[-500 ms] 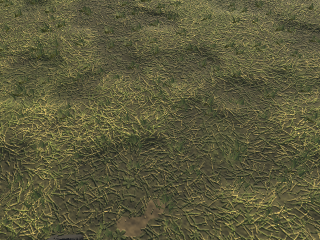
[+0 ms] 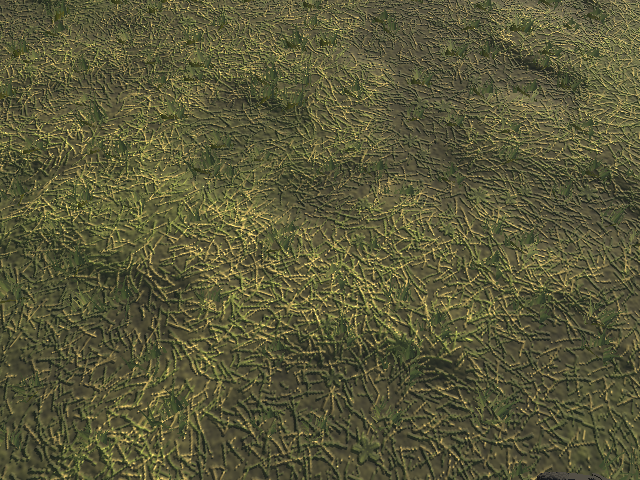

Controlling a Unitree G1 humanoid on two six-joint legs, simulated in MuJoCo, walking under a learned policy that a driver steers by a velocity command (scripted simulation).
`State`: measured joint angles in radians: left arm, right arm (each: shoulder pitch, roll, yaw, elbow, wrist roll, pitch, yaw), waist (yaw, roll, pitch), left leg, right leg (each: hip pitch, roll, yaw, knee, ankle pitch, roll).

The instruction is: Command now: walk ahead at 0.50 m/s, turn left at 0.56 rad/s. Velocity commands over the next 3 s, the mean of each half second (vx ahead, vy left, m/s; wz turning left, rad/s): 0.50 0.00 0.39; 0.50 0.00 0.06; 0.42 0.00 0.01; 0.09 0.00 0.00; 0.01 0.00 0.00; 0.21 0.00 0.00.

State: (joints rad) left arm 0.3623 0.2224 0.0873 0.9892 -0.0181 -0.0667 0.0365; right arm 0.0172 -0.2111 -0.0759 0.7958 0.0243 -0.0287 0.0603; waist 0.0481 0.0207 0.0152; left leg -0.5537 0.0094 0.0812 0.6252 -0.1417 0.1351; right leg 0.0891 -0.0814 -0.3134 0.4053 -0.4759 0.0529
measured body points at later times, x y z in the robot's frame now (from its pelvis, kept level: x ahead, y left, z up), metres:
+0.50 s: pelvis +0.30 +0.02 +0.01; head +0.33 +0.03 +0.46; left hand +0.49 +0.28 -0.07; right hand +0.34 -0.25 -0.12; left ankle +0.12 +0.09 -0.72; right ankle +0.47 -0.06 -0.71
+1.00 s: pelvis +0.55 +0.07 +0.02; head +0.58 +0.07 +0.47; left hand +0.49 +0.34 -0.11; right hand +0.82 -0.10 -0.07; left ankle +0.69 +0.25 -0.69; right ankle +0.47 -0.06 -0.72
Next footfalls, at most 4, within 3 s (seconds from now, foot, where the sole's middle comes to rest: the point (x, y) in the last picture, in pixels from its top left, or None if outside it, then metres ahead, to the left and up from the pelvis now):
0.02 left None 0.16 0.09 -0.75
0.52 right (376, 457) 0.51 -0.05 -0.75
1.08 left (245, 351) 0.73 0.24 -0.75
1.54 right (324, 255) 1.02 0.08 -0.75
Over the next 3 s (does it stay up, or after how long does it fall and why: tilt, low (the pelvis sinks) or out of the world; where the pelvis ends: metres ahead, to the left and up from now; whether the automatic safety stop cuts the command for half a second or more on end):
stays up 1.01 0.17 0.02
